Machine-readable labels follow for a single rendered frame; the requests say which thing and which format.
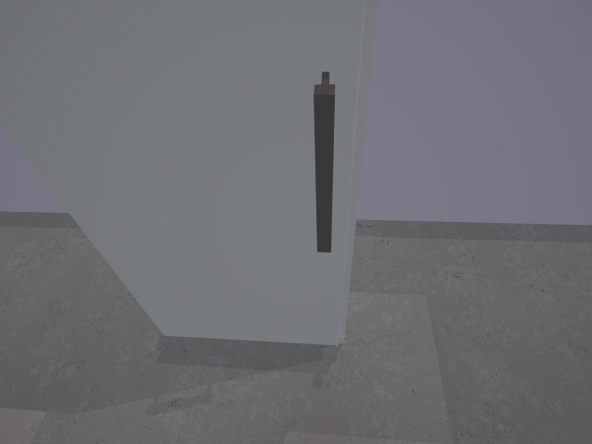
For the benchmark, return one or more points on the handle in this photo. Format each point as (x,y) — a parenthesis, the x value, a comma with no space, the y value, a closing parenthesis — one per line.
(324,114)

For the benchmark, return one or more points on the fridge door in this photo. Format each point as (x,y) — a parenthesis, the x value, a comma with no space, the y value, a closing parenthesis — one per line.
(180,136)

